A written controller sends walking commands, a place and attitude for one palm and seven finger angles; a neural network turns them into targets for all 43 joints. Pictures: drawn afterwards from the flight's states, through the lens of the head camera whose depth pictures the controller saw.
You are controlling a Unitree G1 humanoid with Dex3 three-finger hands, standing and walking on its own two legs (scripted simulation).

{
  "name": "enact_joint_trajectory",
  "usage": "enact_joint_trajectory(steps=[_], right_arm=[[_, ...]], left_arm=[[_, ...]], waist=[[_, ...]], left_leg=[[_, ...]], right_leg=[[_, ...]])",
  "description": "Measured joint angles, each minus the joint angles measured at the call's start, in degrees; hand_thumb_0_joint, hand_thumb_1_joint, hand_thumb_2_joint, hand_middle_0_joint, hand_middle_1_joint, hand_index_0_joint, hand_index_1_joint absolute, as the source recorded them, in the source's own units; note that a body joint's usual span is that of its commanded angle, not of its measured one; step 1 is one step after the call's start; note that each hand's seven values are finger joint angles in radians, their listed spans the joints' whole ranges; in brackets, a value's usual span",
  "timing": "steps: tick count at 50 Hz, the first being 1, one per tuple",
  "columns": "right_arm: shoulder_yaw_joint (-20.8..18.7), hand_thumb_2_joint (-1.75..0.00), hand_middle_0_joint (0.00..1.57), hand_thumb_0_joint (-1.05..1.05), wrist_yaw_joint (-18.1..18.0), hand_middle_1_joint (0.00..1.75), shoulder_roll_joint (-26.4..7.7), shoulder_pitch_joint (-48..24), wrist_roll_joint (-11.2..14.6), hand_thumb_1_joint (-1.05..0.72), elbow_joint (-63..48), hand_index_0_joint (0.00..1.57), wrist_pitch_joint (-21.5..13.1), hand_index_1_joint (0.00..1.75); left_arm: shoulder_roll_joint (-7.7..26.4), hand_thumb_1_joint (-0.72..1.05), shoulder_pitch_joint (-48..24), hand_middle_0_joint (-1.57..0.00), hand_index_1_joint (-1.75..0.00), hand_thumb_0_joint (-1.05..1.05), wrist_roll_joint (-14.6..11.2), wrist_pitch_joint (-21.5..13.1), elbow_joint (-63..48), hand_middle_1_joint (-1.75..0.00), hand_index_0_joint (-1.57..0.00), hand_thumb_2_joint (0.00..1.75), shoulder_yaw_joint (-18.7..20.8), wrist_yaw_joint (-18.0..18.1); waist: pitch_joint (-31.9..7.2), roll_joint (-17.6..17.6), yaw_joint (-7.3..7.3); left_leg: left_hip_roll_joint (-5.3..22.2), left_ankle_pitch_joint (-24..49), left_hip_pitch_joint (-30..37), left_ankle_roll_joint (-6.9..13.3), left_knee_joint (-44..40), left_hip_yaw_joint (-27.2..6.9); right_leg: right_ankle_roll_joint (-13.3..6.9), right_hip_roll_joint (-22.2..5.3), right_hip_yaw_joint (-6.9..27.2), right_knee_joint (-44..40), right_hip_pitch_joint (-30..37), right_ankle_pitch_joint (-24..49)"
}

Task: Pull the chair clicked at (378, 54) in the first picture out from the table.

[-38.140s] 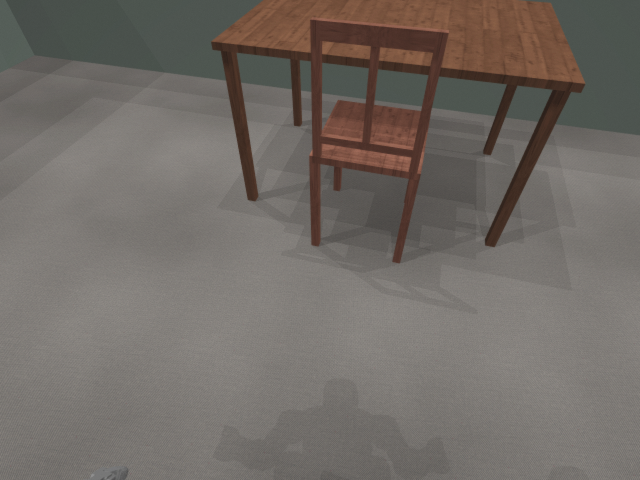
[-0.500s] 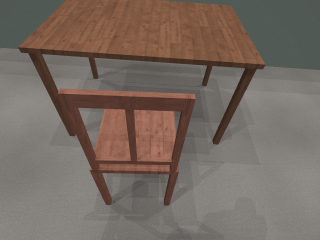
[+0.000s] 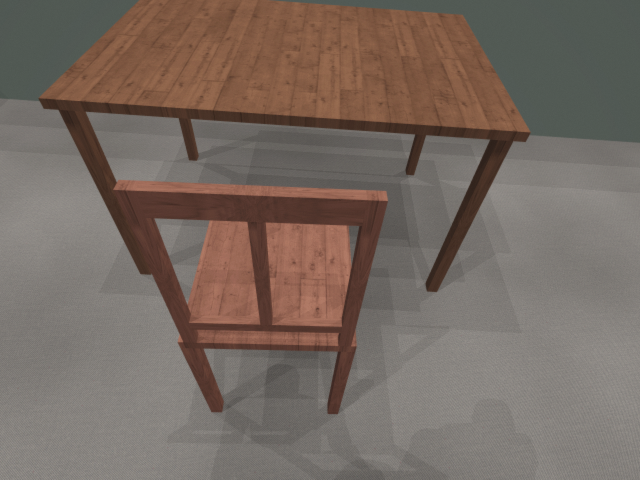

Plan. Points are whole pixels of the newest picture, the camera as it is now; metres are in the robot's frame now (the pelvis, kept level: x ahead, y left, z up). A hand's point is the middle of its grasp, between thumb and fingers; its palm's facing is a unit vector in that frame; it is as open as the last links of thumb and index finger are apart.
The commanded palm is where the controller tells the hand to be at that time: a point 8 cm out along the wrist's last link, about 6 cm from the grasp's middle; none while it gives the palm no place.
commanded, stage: look again from close up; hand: left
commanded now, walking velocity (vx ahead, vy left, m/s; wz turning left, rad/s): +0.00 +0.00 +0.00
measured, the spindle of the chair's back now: (262, 277) +0.44 +0.13 -0.08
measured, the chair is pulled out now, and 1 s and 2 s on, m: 0.28 0.28 0.28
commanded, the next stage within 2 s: raise the hand toward the chair's back in 0.22 s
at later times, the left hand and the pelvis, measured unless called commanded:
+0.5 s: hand (173, 458) +0.15 +0.19 -0.05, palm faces +0.24 -0.95 -0.19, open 7.5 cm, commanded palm +0.10 +0.22 -0.07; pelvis -0.03 -0.01 -0.02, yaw +3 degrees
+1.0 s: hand (203, 466) +0.15 +0.15 -0.07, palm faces +0.05 -1.00 -0.03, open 11.5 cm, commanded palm +0.12 +0.22 -0.06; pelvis -0.05 -0.06 -0.11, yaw +2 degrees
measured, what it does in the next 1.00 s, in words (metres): lowers itself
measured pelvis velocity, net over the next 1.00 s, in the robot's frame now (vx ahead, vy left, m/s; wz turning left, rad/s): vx -0.05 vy -0.06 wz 0.04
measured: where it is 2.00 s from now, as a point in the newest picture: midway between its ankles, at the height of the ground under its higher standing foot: outside the picture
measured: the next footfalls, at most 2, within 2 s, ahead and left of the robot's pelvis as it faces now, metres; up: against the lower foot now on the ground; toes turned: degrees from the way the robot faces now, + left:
none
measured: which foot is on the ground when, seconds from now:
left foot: down 0.00-1.00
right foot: down 0.00-1.00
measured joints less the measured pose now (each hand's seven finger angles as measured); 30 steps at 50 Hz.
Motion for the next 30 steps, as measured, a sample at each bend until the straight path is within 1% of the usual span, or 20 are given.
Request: enact_joint_trajectory(steps=[16,17,18,19,20,21,22,24,25,26,27,29,30], right_arm=[[0.1,-0.9,0.2,0.01,0.0,0.3,0.3,0.9,0.0,-0.92,0.2,0.2,0.1,0.3],[0.2,-0.9,0.2,0.01,0.2,0.3,0.1,1.0,-0.1,-0.92,-0.4,0.2,0.3,0.3],[0.2,-0.9,0.2,0.02,0.2,0.3,-0.2,2.1,0.3,-0.92,-3.4,0.21,0.1,0.3],[0.5,-0.9,0.2,0.02,-0.4,0.3,-0.5,3.5,0.9,-0.92,-6.4,0.21,-2.1,0.3],[0.6,-0.9,0.2,0.02,-0.9,0.3,-0.8,4.6,1.2,-0.92,-8.8,0.21,-5.0,0.3],[0.6,-0.9,0.2,0.02,-1.1,0.3,-1.1,5.3,1.6,-0.92,-10.9,0.21,-7.9,0.3],[0.4,-0.9,0.2,0.02,-1.0,0.3,-1.7,5.7,1.9,-0.92,-13.1,0.21,-10.1,0.3],[-0.2,-0.9,0.2,0.02,-0.6,0.3,-3.4,5.3,1.6,-0.92,-17.4,0.21,-12.9,0.3],[-0.5,-0.9,0.2,0.02,-0.3,0.3,-4.5,4.6,1.3,-0.92,-19.1,0.21,-13.5,0.3],[-0.8,-0.9,0.2,0.02,-0.1,0.3,-5.5,3.4,0.9,-0.92,-20.4,0.21,-13.6,0.3],[-1.2,-0.9,0.2,0.02,0.2,0.3,-6.2,2.1,0.6,-0.91,-21.5,0.21,-13.3,0.3],[-2.1,-0.9,0.2,0.02,0.9,0.3,-6.6,-0.9,0.5,-0.91,-23.9,0.21,-12.5,0.3],[-2.6,-0.9,0.2,0.02,1.3,0.3,-6.6,-2.1,0.7,-0.91,-25.4,0.21,-12.0,0.3]], left_arm=[[0.1,0.91,0.2,-0.2,-0.29,0.0,0.0,-0.1,-0.1,-0.3,-0.2,0.9,0.1,0.0],[0.0,0.91,0.1,-0.2,-0.29,0.0,0.3,-0.5,-0.1,-0.3,-0.2,0.9,-0.1,0.4],[0.0,0.9,2.9,-0.2,-0.29,0.0,-1.8,2.8,-9.2,-0.3,-0.2,0.9,0.4,0.4],[0.6,0.91,6.2,-0.2,-0.29,0.01,-3.0,5.2,-21.2,-0.3,-0.2,0.9,1.0,1.4],[1.8,0.93,8.7,-0.21,-0.29,0.02,-3.9,4.6,-31.0,-0.3,-0.2,0.9,1.6,3.0],[3.0,0.94,10.2,-0.21,-0.29,0.03,-5.3,2.9,-38.8,-0.3,-0.2,0.9,2.0,4.4],[3.9,0.94,10.5,-0.2,-0.29,0.04,-6.8,1.3,-45.0,-0.3,-0.2,0.89,2.2,5.2],[4.8,0.92,7.9,-0.2,-0.29,0.04,-8.6,-3.3,-53.1,-0.29,-0.2,0.88,3.1,4.9],[4.5,0.9,5.6,-0.2,-0.28,0.03,-9.1,-6.6,-54.5,-0.29,-0.19,0.88,3.9,4.0],[3.9,0.89,3.2,-0.19,-0.28,0.03,-9.9,-10.3,-54.7,-0.29,-0.19,0.87,4.8,2.4],[3.2,0.86,1.2,-0.19,-0.28,0.03,-11.2,-14.4,-54.4,-0.29,-0.19,0.87,5.9,0.1],[2.2,0.82,-1.3,-0.18,-0.27,0.02,-14.0,-22.7,-53.7,-0.28,-0.18,0.85,7.6,-6.0],[1.8,0.8,-1.8,-0.18,-0.27,0.02,-15.0,-26.4,-53.3,-0.28,-0.18,0.84,8.0,-9.5]], waist=[[0.1,0.4,-0.12],[0.0,0.8,-0.31],[0.2,1.0,-0.76],[0.5,0.8,-0.6],[0.2,0.3,-0.34],[-0.5,-0.1,-0.58],[-1.0,-0.1,-1.13],[-2.3,0.6,-2.61],[-3.4,1.6,-3.36],[-4.9,2.6,-3.81],[-6.7,3.2,-3.89],[-9.6,3.0,-3.48],[-10.5,2.6,-3.31]], left_leg=[[0.2,0.5,0.3,-0.3,-0.6,-0.1],[0.5,0.3,-0.7,-0.4,0.5,-0.4],[0.5,-0.1,-1.7,-0.5,1.6,-0.6],[0.4,-0.3,-2.4,-0.6,2.3,-0.5],[0.2,-0.3,-3.0,-0.8,2.5,0.0],[-0.3,-0.2,-3.7,-1.0,2.7,0.3],[-0.7,-0.2,-4.9,-1.0,3.5,0.2],[-1.5,-1.3,-9.1,-1.1,8.1,-0.4],[-1.5,-2.5,-12.1,-1.2,11.6,-0.8],[-1.0,-3.9,-15.7,-1.4,15.3,-1.1],[-0.4,-5.4,-19.4,-1.8,19.0,-1.1],[1.2,-8.1,-26.2,-2.2,25.8,-0.4],[1.9,-9.3,-29.0,-2.2,28.9,-0.2]], right_leg=[[-0.3,0.2,-0.1,-0.2,0.1,0.3],[-0.4,0.5,-0.4,-0.2,-0.3,0.4],[-0.4,0.5,-0.7,0.8,-1.2,0.1],[-0.7,0.3,-0.6,3.1,-2.7,-0.5],[-1.1,0.1,-0.1,6.9,-5.0,-1.6],[-1.4,-0.2,0.3,10.7,-7.6,-2.4],[-1.5,-0.4,0.2,13.4,-9.8,-3.0],[-1.9,-0.3,-0.4,14.7,-14.0,-3.4],[-2.4,-0.2,-0.9,16.9,-16.5,-3.4],[-2.7,0.1,-1.3,19.7,-19.5,-4.3],[-3.0,0.7,-1.4,22.7,-23.0,-5.5],[-3.7,1.9,-1.1,28.7,-29.7,-7.8],[-4.1,2.5,-1.0,31.5,-32.5,-8.7]])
